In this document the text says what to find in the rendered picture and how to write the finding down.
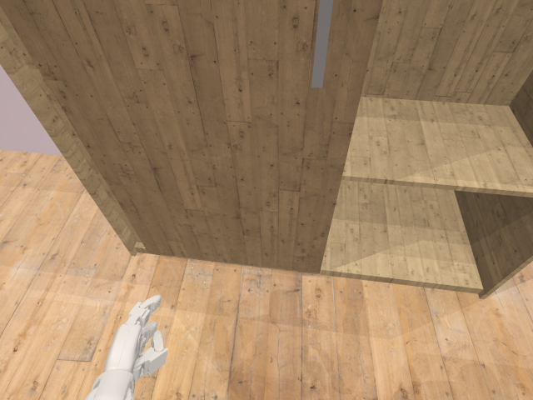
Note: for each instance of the robot left forearm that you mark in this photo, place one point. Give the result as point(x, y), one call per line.
point(114, 384)

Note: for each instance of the robot left hand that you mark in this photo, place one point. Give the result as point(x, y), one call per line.
point(130, 340)

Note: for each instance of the handle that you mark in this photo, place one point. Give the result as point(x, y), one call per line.
point(322, 35)

